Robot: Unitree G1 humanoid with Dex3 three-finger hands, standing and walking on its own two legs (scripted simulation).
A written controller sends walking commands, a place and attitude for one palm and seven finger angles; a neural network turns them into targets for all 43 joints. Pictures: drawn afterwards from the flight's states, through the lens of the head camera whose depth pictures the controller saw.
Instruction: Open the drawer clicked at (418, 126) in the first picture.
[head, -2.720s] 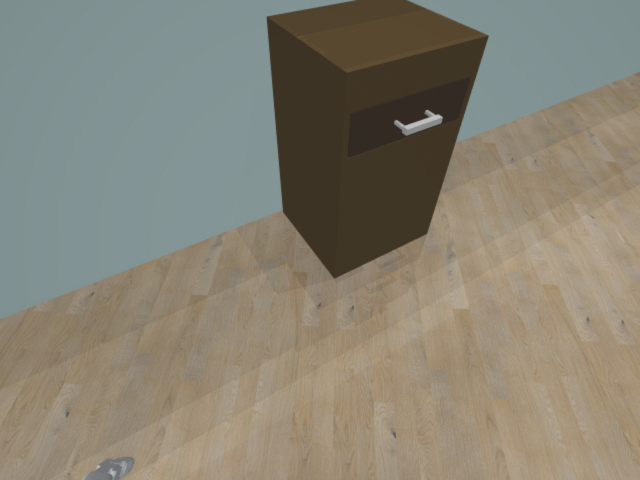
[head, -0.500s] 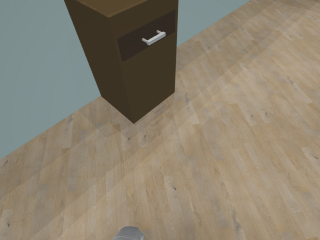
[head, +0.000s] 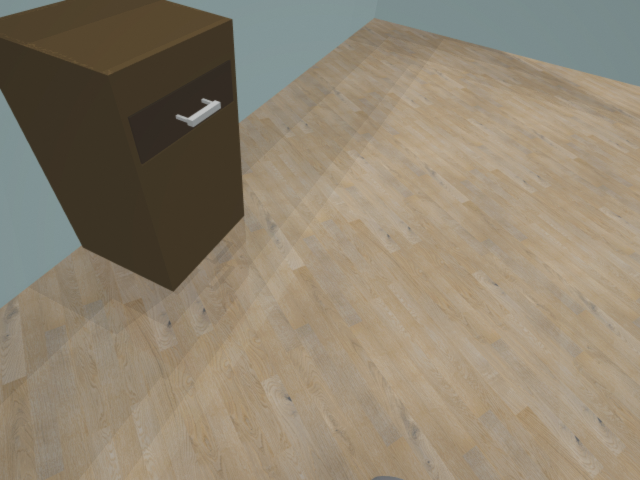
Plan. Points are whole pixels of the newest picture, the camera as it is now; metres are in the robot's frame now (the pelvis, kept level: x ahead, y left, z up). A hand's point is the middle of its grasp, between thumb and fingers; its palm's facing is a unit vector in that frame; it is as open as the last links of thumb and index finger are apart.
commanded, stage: walk to a spot facing it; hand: left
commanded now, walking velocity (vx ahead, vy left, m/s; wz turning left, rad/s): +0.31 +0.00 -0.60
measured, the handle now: (198, 111) +1.08 +0.44 -0.14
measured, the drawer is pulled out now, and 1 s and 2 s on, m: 0.00 0.00 0.00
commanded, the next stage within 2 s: none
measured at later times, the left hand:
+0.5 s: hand (289, 416) +0.26 +0.06 -0.17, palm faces -0.26 -0.95 -0.18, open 7.4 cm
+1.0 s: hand (274, 339) +0.40 +0.10 -0.19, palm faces -0.30 -0.95 -0.12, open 7.4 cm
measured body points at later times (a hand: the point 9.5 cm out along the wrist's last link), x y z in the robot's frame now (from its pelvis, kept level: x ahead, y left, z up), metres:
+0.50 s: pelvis +0.11 -0.09 -0.01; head +0.12 -0.09 +0.44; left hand +0.27 +0.11 -0.15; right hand +0.01 -0.32 -0.16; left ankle +0.11 +0.05 -0.66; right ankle +0.09 -0.19 -0.75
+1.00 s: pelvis +0.32 -0.06 +0.00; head +0.34 -0.02 +0.45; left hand +0.41 +0.15 -0.17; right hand +0.24 -0.29 -0.13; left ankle +0.35 -0.02 -0.75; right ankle +0.27 -0.22 -0.64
